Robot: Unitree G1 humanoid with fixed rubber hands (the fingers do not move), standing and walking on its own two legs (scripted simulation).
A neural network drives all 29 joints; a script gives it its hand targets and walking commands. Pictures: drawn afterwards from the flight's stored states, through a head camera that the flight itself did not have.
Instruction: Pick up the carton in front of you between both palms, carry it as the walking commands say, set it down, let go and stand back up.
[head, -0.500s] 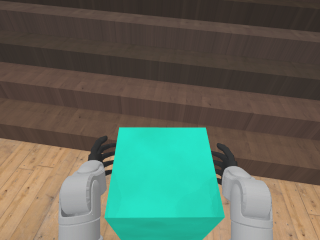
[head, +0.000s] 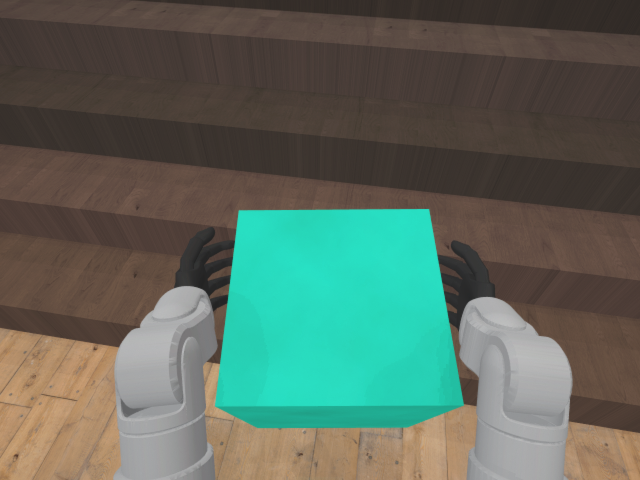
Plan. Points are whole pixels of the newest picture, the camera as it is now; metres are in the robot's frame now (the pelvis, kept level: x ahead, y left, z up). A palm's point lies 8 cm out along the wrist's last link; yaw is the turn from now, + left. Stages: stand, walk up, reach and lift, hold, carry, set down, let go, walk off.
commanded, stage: carry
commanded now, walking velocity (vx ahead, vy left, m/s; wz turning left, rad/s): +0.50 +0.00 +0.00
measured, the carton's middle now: (333, 331) +0.31 +0.00 +0.04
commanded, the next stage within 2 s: none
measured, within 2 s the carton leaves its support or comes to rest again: neither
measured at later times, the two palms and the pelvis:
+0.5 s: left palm (247, 92) +0.72 +0.16 +0.14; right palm (415, 105) +0.69 -0.14 +0.14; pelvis +0.31 +0.04 +0.01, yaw -1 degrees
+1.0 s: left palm (274, 8) +1.01 +0.14 +0.19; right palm (402, 1) +1.07 -0.15 +0.20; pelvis +0.65 -0.05 +0.10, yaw +1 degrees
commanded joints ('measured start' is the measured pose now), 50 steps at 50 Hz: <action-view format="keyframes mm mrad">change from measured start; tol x32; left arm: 1 -656 -767 -732 -50 -498 78 -265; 19 -1191 -833 -498 471 -526 97 -221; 50 -1405 -1048 -662 161 -638 30 -245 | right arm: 1 -722 782 674 -51 400 6 227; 23 -1490 978 505 294 585 8 223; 50 -1186 918 402 347 294 -20 177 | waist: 1 12 -77 -353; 38 -257 93 -314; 42 200 338 -638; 44 263 -447 -790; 50 107 -139 -549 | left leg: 1 -416 37 -71 134 156 32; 15 -4 -123 169 -622 500 63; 19 623 288 -558 -636 606 248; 37 1171 291 -336 -539 1212 243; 42 59 123 14 -367 2054 98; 43 -99 1 -22 250 1521 31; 44 -371 -342 -99 866 130 -52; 50 -754 -160 -190 973 117 71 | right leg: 1 525 -286 424 -300 155 -69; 15 499 -113 47 64 695 34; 18 -179 90 170 741 -341 99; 30 -671 7 173 1039 -234 29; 37 -1498 28 198 1612 -789 -28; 43 636 113 339 255 131 -188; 44 720 -220 1008 -81 833 -346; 50 679 -147 806 -22 487 -161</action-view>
